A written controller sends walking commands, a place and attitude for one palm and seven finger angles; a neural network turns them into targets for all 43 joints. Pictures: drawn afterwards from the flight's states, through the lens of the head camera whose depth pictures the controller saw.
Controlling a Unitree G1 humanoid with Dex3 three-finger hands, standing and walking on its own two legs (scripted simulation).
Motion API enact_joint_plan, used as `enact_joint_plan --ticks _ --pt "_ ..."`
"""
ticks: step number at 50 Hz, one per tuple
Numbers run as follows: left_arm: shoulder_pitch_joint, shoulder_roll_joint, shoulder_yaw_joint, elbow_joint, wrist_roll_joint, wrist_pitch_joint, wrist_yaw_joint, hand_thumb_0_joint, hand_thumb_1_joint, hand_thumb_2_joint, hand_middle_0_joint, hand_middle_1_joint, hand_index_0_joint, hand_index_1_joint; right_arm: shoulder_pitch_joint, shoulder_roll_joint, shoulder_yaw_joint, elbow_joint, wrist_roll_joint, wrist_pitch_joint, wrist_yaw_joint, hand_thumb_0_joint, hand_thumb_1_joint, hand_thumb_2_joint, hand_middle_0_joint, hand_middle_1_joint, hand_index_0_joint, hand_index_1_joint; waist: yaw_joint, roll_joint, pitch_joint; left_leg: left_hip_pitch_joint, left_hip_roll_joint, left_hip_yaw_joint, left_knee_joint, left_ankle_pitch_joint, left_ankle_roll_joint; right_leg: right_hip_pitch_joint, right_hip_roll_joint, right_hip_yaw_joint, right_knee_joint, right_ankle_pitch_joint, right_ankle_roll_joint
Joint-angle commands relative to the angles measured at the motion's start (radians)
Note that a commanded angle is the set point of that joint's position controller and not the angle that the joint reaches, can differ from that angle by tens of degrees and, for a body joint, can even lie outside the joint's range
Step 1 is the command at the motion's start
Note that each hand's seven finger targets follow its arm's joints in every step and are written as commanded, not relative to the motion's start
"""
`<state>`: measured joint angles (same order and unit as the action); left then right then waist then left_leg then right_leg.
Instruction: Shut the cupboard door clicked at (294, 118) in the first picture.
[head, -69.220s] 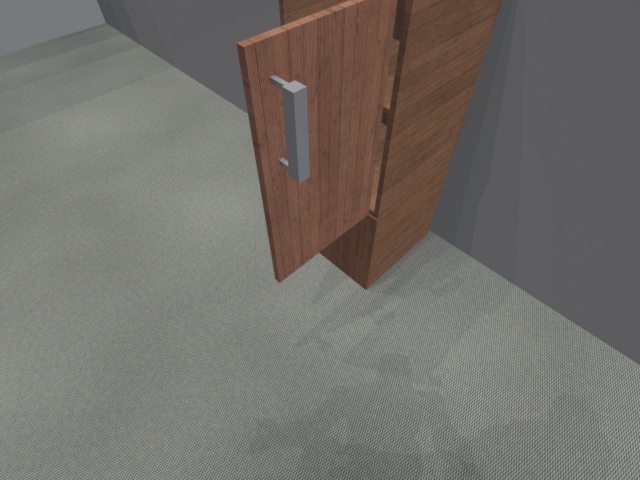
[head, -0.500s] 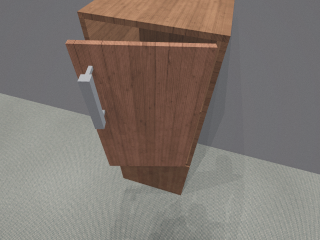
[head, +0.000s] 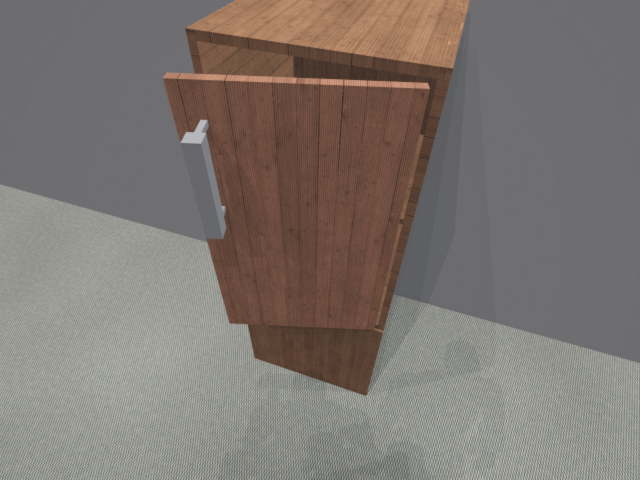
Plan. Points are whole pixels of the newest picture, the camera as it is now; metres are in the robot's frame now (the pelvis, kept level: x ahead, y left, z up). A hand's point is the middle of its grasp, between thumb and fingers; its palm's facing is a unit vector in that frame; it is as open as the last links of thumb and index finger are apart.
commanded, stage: come to a stop and stand still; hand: left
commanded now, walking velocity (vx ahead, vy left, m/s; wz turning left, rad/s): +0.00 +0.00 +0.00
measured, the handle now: (209, 181) +0.50 +0.19 +0.11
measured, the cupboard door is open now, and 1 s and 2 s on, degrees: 17 17 17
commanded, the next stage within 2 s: look again from close up in 0.12 s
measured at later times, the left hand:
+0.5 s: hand out of the picture -0.02 +0.18 -0.16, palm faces +0.01 -0.99 -0.16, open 7.4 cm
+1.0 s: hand (155, 440) +0.18 +0.21 -0.03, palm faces +0.21 -0.96 -0.19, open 7.1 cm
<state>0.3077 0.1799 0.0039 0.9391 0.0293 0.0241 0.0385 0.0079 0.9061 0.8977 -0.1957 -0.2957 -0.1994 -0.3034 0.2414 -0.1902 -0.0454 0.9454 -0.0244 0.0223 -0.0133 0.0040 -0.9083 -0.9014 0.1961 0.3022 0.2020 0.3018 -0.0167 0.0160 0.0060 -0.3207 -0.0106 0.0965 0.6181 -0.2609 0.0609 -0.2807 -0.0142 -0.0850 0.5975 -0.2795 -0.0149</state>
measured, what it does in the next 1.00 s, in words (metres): stands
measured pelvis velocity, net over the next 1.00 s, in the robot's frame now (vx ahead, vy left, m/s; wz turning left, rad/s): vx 0.01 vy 0.03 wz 0.05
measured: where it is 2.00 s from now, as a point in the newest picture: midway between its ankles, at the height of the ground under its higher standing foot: outside the picture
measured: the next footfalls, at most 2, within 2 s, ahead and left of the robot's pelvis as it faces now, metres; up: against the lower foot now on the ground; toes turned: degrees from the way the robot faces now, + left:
none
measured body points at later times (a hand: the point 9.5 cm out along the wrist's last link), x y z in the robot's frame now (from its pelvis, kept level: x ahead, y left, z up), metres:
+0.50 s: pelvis +0.00 +0.02 +0.01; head +0.01 +0.03 +0.46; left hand -0.02 +0.23 -0.15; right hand +0.00 -0.21 -0.14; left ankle +0.05 +0.07 -0.73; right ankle +0.03 -0.11 -0.73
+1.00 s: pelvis +0.01 +0.03 +0.00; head +0.00 +0.02 +0.45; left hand +0.16 +0.26 -0.01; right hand +0.08 -0.23 -0.11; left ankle +0.05 +0.07 -0.73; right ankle +0.04 -0.09 -0.73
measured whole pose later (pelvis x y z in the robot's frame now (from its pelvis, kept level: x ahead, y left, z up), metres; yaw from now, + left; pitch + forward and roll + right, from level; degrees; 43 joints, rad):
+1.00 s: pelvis +0.01 +0.03 +0.00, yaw +3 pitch -1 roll +0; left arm 0.47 0.22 -0.02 0.10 -0.12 -0.01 0.14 0.05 0.97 0.90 -0.23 -0.33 -0.23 -0.34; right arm 0.38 -0.25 0.02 0.83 0.05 -0.30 -0.05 0.02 -0.92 -0.90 0.20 0.30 0.21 0.30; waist -0.05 0.02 -0.03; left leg -0.31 -0.10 0.08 0.54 -0.24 0.08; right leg -0.30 -0.02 -0.04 0.60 -0.31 -0.02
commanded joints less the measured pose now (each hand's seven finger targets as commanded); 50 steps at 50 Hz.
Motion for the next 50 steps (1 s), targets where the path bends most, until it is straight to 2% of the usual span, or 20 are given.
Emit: enact_joint_plan --ticks 1,2,3,5,7,14,17,23,25,40,41,42,43,44,45,46,47,48,49,50 --pt "-0.013 0.111 0.027 -0.087 -0.007 -0.024 0.009 0.0 0.9 0.9 -0.2 -0.3 -0.2 -0.3 0.053 -0.075 0.001 -0.04 0.0 -0.025 0.002 0.0 -0.9 -0.9 0.2 0.3 0.2 0.3 -0.004 0.05 0.09 0.022 0.114 -0.176 -0.226 -0.106 -0.009 -0.126 -0.083 0.142 -0.179 -0.124 -0.039" --pt "0.008 0.103 0.025 -0.077 -0.006 -0.021 0.007 0.0 0.9 0.9 -0.2 -0.3 -0.2 -0.3 0.03 -0.09 0.001 -0.044 -0.001 -0.025 0.001 0.0 -0.9 -0.9 0.2 0.3 0.2 0.3 0.01 0.092 0.108 -0.039 0.144 -0.223 -0.3 -0.195 0.001 -0.08 -0.057 0.102 -0.148 -0.093 -0.023" --pt "0.033 0.097 0.024 -0.063 -0.005 -0.019 0.005 0.0 0.9 0.9 -0.2 -0.3 -0.2 -0.3 0.012 -0.101 0.0 -0.046 -0.001 -0.025 0.0 0.0 -0.9 -0.9 0.2 0.3 0.2 0.3 0.027 0.107 0.108 -0.095 0.164 -0.247 -0.354 -0.266 0.01 -0.013 -0.045 0.073 -0.126 -0.059 -0.011" --pt "0.072 0.086 0.022 -0.044 -0.002 -0.023 0.002 0.0 0.9 0.9 -0.2 -0.3 -0.2 -0.3 -0.001 -0.103 0.0 -0.045 0.002 -0.029 0.0 0.0 -0.9 -0.9 0.2 0.3 0.2 0.3 0.042 0.088 0.078 -0.114 0.163 -0.24 -0.368 -0.265 0.013 0.061 -0.048 0.066 -0.124 -0.008 -0.007" --pt "0.079 0.078 0.02 -0.031 -0.004 -0.028 0.001 0.0 0.9 0.9 -0.2 -0.3 -0.2 -0.3 0.012 -0.099 -0.001 -0.034 0.003 -0.029 -0.001 0.0 -0.9 -0.9 0.2 0.3 0.2 0.3 0.035 0.025 0.055 -0.076 0.149 -0.22 -0.347 -0.23 0.006 0.059 -0.058 0.076 -0.15 -0.001 -0.006" --pt "0.087 0.066 0.018 -0.004 -0.002 -0.035 0.003 0.0 0.9 0.9 -0.2 -0.3 -0.2 -0.3 0.052 -0.079 -0.001 0.015 0.007 -0.026 0.001 0.0 -0.9 -0.9 0.2 0.3 0.2 0.3 0.017 -0.035 0.036 0.001 0.13 -0.189 -0.322 -0.177 -0.001 0.01 -0.081 0.112 -0.217 -0.044 -0.011" --pt "0.09 0.059 0.015 0.014 -0.005 -0.039 0.005 0.0 0.9 0.9 -0.2 -0.3 -0.2 -0.3 0.065 -0.07 0.004 0.04 0.008 -0.029 0.0 0.0 -0.9 -0.9 0.2 0.3 0.2 0.3 0.01 -0.026 0.036 0.025 0.128 -0.179 -0.317 -0.143 -0.007 0.001 -0.088 0.121 -0.226 -0.029 -0.012" --pt "0.122 0.04 0.01 0.057 -0.004 -0.039 0.007 0.0 0.9 0.9 -0.2 -0.3 -0.2 -0.3 0.065 -0.063 0.007 0.078 0.013 -0.031 -0.002 0.0 -0.9 -0.9 0.2 0.3 0.2 0.3 0.017 0.006 0.059 0.011 0.139 -0.194 -0.363 -0.169 -0.007 0.026 -0.083 0.104 -0.218 0.013 -0.005" --pt "0.126 0.036 0.008 0.068 -0.004 -0.041 0.008 0.0 0.9 0.9 -0.2 -0.3 -0.2 -0.3 0.071 -0.06 0.008 0.088 0.014 -0.033 -0.003 0.0 -0.9 -0.9 0.2 0.3 0.2 0.3 0.016 -0.015 0.059 0.021 0.136 -0.189 -0.358 -0.144 -0.008 0.029 -0.086 0.109 -0.224 0.028 -0.005" --pt "0.128 0.01 0.004 0.119 -0.005 -0.043 0.014 0.0 0.9 0.9 -0.2 -0.3 -0.2 -0.3 0.083 -0.044 0.012 0.146 0.017 -0.039 -0.007 0.0 -0.9 -0.9 0.2 0.3 0.2 0.3 0.017 -0.017 0.075 0.064 0.141 -0.183 -0.388 -0.087 -0.014 0.046 -0.094 0.103 -0.228 0.089 0.003" --pt "0.13 0.055 -0.007 0.145 0.009 -0.047 0.045 0.0 0.9 0.9 -0.2 -0.3 -0.2 -0.3 0.012 -0.092 0.027 0.056 0.016 -0.046 -0.004 0.0 -0.9 -0.9 0.2 0.3 0.2 0.3 0.035 -0.069 0.099 0.02 0.144 -0.119 -0.217 0.057 -0.039 0.03 -0.1 0.088 -0.194 0.092 -0.008" --pt "-0.775 0.515 0.273 -1.57 -0.13 -0.275 0.031 0.0 0.9 0.9 -0.2 -0.3 -0.2 -0.3 0.084 -0.311 -0.016 -0.324 0.026 -0.205 -0.09 0.0 -0.9 -0.9 0.2 0.3 0.2 0.3 -0.182 -0.023 -0.296 0.287 0.081 -0.182 -0.253 0.142 -0.038 0.027 0.014 0.047 -0.078 0.146 -0.007" --pt "-0.156 0.133 -0.021 -1.327 -0.146 -0.216 0.033 0.0 0.9 0.9 -0.218 -0.32 -0.218 -0.32 0.001 -0.156 0.058 -0.269 0.075 -0.296 -0.086 0.0 -0.9 -0.9 0.2 0.3 0.2 0.3 -0.019 0.229 -0.442 0.427 0.121 -0.218 -0.3 0.063 -0.099 -0.048 0.054 -0.008 -0.041 -0.023 -0.023" --pt "-0.132 0.115 0.014 -1.283 -0.176 -0.175 0.088 0.0 0.9 0.9 -0.237 -0.34 -0.237 -0.34 -0.026 -0.205 0.057 -0.226 0.072 -0.347 -0.092 0.0 -0.9 -0.9 0.2 0.3 0.2 0.3 -0.008 0.297 -0.349 0.346 0.12 -0.254 -0.338 -0.035 -0.157 -0.074 0.067 -0.004 0.05 -0.069 -0.021" --pt "0.189 -0.124 -0.139 -0.881 -0.157 -0.039 0.101 0.0 0.9 0.9 -0.255 -0.36 -0.255 -0.36 -0.02 -0.138 0.073 -0.163 0.081 -0.363 -0.059 0.0 -0.9 -0.9 0.2 0.3 0.2 0.3 0.0 0.21 -0.124 0.151 0.11 -0.304 -0.392 -0.196 -0.159 -0.186 0.032 0.0 0.102 -0.098 -0.016" --pt "0.081 -0.134 -0.193 -1.095 -0.191 -0.03 0.108 0.0 0.9 0.9 -0.273 -0.38 -0.273 -0.38 0.026 -0.176 0.049 -0.234 0.096 -0.379 -0.041 0.0 -0.9 -0.9 0.2 0.3 0.2 0.3 -0.02 0.228 -0.027 0.087 0.084 -0.281 -0.358 -0.27 -0.128 -0.159 0.016 0.015 0.069 -0.061 -0.022" --pt "0.055 -0.129 -0.193 -1.153 -0.184 -0.068 0.1 0.0 0.9 0.9 -0.292 -0.4 -0.292 -0.4 -0.002 -0.179 0.041 -0.28 0.093 -0.403 -0.037 0.0 -0.9 -0.9 0.2 0.3 0.2 0.3 -0.032 0.206 0.028 0.057 0.078 -0.275 -0.309 -0.284 -0.114 -0.166 0.015 0.011 0.015 -0.054 -0.019" --pt "0.041 -0.124 -0.193 -1.126 -0.175 -0.116 0.09 0.0 0.9 0.9 -0.31 -0.42 -0.31 -0.42 -0.026 -0.184 0.038 -0.296 0.085 -0.432 -0.034 0.0 -0.9 -0.9 0.2 0.3 0.2 0.3 -0.052 0.119 0.074 0.001 0.057 -0.256 -0.241 -0.285 -0.087 -0.183 0.01 0.013 -0.032 -0.07 -0.016" --pt "0.112 -0.103 -0.154 -1.039 -0.168 -0.148 0.076 0.0 0.9 0.9 -0.328 -0.44 -0.328 -0.44 -0.013 -0.186 0.023 -0.327 0.074 -0.444 -0.024 0.0 -0.9 -0.9 0.2 0.3 0.2 0.3 -0.055 -0.016 0.08 -0.054 0.027 -0.238 -0.168 -0.251 -0.071 -0.209 0.004 0.023 -0.079 -0.132 -0.017" --pt "0.21 -0.106 -0.13 -0.953 -0.176 -0.197 0.047 0.0 0.9 0.9 -0.347 -0.46 -0.347 -0.46 0.011 -0.184 0.013 -0.35 0.065 -0.443 -0.011 0.0 -0.9 -0.9 0.2 0.3 0.2 0.3 -0.039 -0.217 0.077 -0.112 0.018 -0.226 -0.101 -0.22 -0.065 -0.253 0.008 0.017 -0.07 -0.204 -0.018"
